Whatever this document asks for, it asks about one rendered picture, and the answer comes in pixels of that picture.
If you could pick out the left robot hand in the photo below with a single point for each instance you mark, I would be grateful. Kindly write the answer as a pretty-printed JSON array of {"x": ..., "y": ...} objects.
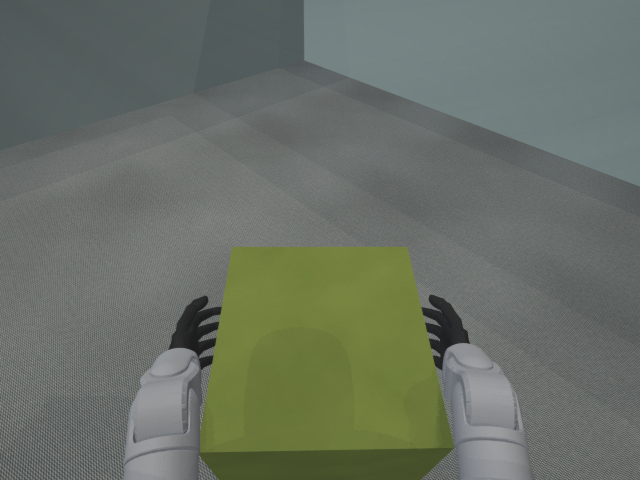
[{"x": 188, "y": 333}]

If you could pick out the right robot hand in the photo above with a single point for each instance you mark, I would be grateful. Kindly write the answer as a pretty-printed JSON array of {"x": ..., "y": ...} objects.
[{"x": 451, "y": 331}]

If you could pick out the carton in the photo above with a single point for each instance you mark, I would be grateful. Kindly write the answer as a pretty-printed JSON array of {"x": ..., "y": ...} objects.
[{"x": 322, "y": 369}]

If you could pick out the robot left forearm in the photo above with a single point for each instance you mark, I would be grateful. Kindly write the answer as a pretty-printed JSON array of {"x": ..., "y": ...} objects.
[{"x": 163, "y": 433}]

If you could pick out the robot right forearm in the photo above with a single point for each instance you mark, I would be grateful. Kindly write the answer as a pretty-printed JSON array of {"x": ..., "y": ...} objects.
[{"x": 488, "y": 427}]

